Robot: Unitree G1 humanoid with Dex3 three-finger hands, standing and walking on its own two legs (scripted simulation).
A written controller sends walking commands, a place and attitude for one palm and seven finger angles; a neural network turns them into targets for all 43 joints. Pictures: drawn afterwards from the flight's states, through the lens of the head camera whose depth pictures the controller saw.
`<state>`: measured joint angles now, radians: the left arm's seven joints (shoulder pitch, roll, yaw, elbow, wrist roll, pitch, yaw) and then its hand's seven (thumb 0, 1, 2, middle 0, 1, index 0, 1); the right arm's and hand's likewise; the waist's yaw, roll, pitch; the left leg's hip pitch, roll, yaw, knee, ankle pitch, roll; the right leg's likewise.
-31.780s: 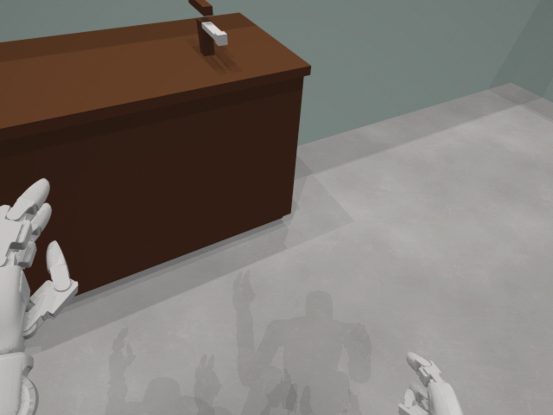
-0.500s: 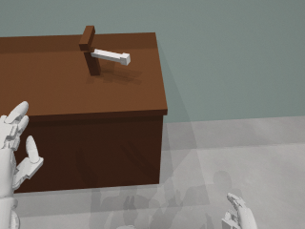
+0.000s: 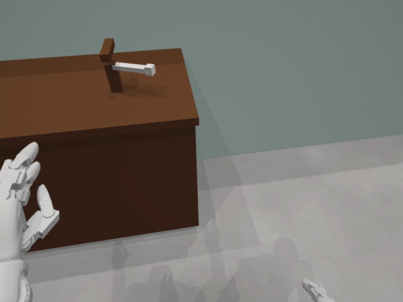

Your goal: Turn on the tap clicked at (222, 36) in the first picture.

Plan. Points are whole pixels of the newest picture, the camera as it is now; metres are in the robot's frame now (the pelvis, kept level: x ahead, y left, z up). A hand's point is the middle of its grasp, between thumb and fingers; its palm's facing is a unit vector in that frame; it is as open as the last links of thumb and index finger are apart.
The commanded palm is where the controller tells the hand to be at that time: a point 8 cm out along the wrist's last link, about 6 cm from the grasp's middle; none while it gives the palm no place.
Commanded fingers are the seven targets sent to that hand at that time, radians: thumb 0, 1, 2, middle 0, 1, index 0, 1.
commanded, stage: stop stepping back and stand still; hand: left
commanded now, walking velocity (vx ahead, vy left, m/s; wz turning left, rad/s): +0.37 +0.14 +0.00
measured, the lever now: (149, 69) +0.75 +0.23 +0.12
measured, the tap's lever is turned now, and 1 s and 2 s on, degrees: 67 67 67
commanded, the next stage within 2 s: stand and check the lever's angle in 1.52 s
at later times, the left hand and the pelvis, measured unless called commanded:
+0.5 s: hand (49, 228) +0.18 +0.24 +0.16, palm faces +0.46 -0.80 -0.40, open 7.4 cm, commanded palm +0.12 +0.28 +0.17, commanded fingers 0.00 0.90 0.90 -0.20 -0.30 -0.20 -0.30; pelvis -0.03 -0.01 -0.01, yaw +2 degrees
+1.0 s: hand (52, 210) +0.21 +0.25 +0.16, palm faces +0.39 -0.84 -0.38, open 7.4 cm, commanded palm +0.16 +0.29 +0.17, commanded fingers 0.00 0.90 0.90 -0.20 -0.30 -0.20 -0.30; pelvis -0.01 +0.01 +0.00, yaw +0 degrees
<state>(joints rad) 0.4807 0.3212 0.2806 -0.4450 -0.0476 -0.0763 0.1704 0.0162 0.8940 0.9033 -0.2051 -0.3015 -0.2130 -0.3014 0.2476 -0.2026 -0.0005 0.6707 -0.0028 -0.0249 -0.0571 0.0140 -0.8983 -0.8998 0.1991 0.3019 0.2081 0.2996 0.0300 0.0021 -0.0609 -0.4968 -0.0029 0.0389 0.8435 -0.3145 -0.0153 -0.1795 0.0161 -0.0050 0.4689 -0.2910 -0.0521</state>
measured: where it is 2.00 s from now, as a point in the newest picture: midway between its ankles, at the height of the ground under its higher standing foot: outside the picture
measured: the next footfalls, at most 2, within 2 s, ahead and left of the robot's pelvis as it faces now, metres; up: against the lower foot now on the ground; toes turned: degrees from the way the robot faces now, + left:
left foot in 0.22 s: +0.00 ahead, +0.13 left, +0.00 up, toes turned +8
left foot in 0.70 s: +0.06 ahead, +0.12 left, +0.00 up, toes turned +4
